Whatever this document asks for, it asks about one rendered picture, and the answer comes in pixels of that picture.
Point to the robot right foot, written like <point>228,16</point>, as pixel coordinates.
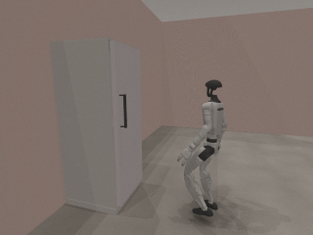
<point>212,206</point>

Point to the right robot forearm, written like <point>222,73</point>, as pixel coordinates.
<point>219,136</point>

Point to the fridge door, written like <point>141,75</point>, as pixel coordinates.
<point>127,141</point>

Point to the robot right upper arm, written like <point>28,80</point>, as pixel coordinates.
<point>224,120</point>

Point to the left robot forearm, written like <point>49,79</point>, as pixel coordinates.
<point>202,135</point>

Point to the robot left upper arm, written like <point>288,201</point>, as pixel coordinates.
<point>206,112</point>

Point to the humanoid robot head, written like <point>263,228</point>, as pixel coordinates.
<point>213,85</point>

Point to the robot left hand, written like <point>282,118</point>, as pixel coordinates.
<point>186,154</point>

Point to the handle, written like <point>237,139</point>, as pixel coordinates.
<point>124,110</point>

